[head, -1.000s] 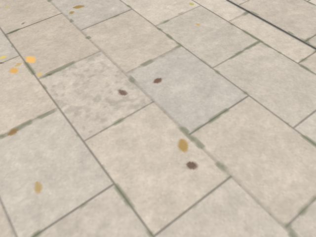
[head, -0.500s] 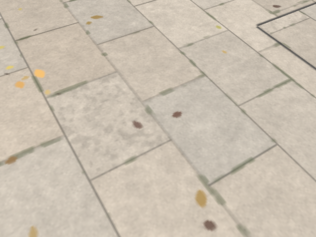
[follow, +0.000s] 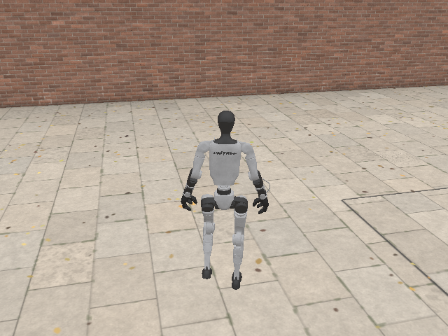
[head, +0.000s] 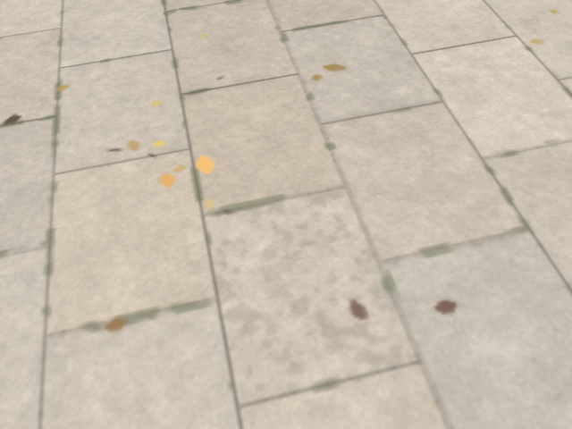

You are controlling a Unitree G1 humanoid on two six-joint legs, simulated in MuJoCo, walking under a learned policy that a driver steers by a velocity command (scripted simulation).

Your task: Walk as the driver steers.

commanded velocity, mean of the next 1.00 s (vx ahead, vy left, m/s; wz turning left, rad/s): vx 0.50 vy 0.00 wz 0.44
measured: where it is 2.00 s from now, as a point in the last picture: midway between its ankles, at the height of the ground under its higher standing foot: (182, 257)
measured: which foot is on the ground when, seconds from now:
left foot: up 0.00-0.30, down 0.32-0.86, up 0.88-1.00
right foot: down 0.00-0.32, up 0.34-0.84, down 0.86-1.00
